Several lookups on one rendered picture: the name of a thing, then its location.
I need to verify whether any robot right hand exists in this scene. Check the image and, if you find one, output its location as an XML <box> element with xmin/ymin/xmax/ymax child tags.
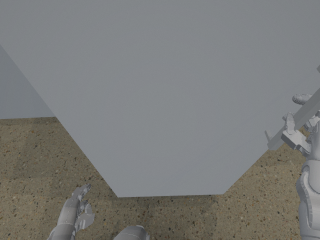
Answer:
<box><xmin>280</xmin><ymin>94</ymin><xmax>320</xmax><ymax>161</ymax></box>

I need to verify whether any handle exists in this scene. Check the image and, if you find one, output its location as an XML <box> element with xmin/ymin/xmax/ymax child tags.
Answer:
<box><xmin>264</xmin><ymin>65</ymin><xmax>320</xmax><ymax>151</ymax></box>

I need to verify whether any robot left hand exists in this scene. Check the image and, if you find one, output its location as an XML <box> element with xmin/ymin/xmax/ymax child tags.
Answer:
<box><xmin>57</xmin><ymin>183</ymin><xmax>95</xmax><ymax>233</ymax></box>

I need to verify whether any fridge door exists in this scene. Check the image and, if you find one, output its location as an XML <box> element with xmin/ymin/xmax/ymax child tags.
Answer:
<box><xmin>0</xmin><ymin>0</ymin><xmax>320</xmax><ymax>198</ymax></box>

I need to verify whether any left robot thigh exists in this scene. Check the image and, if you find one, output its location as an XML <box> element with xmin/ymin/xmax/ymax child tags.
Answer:
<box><xmin>113</xmin><ymin>226</ymin><xmax>150</xmax><ymax>240</ymax></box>

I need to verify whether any robot right forearm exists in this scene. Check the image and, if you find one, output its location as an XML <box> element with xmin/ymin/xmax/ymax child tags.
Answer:
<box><xmin>295</xmin><ymin>159</ymin><xmax>320</xmax><ymax>240</ymax></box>

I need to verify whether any robot left forearm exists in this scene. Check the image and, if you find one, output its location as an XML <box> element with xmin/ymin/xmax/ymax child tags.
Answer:
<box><xmin>47</xmin><ymin>223</ymin><xmax>76</xmax><ymax>240</ymax></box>

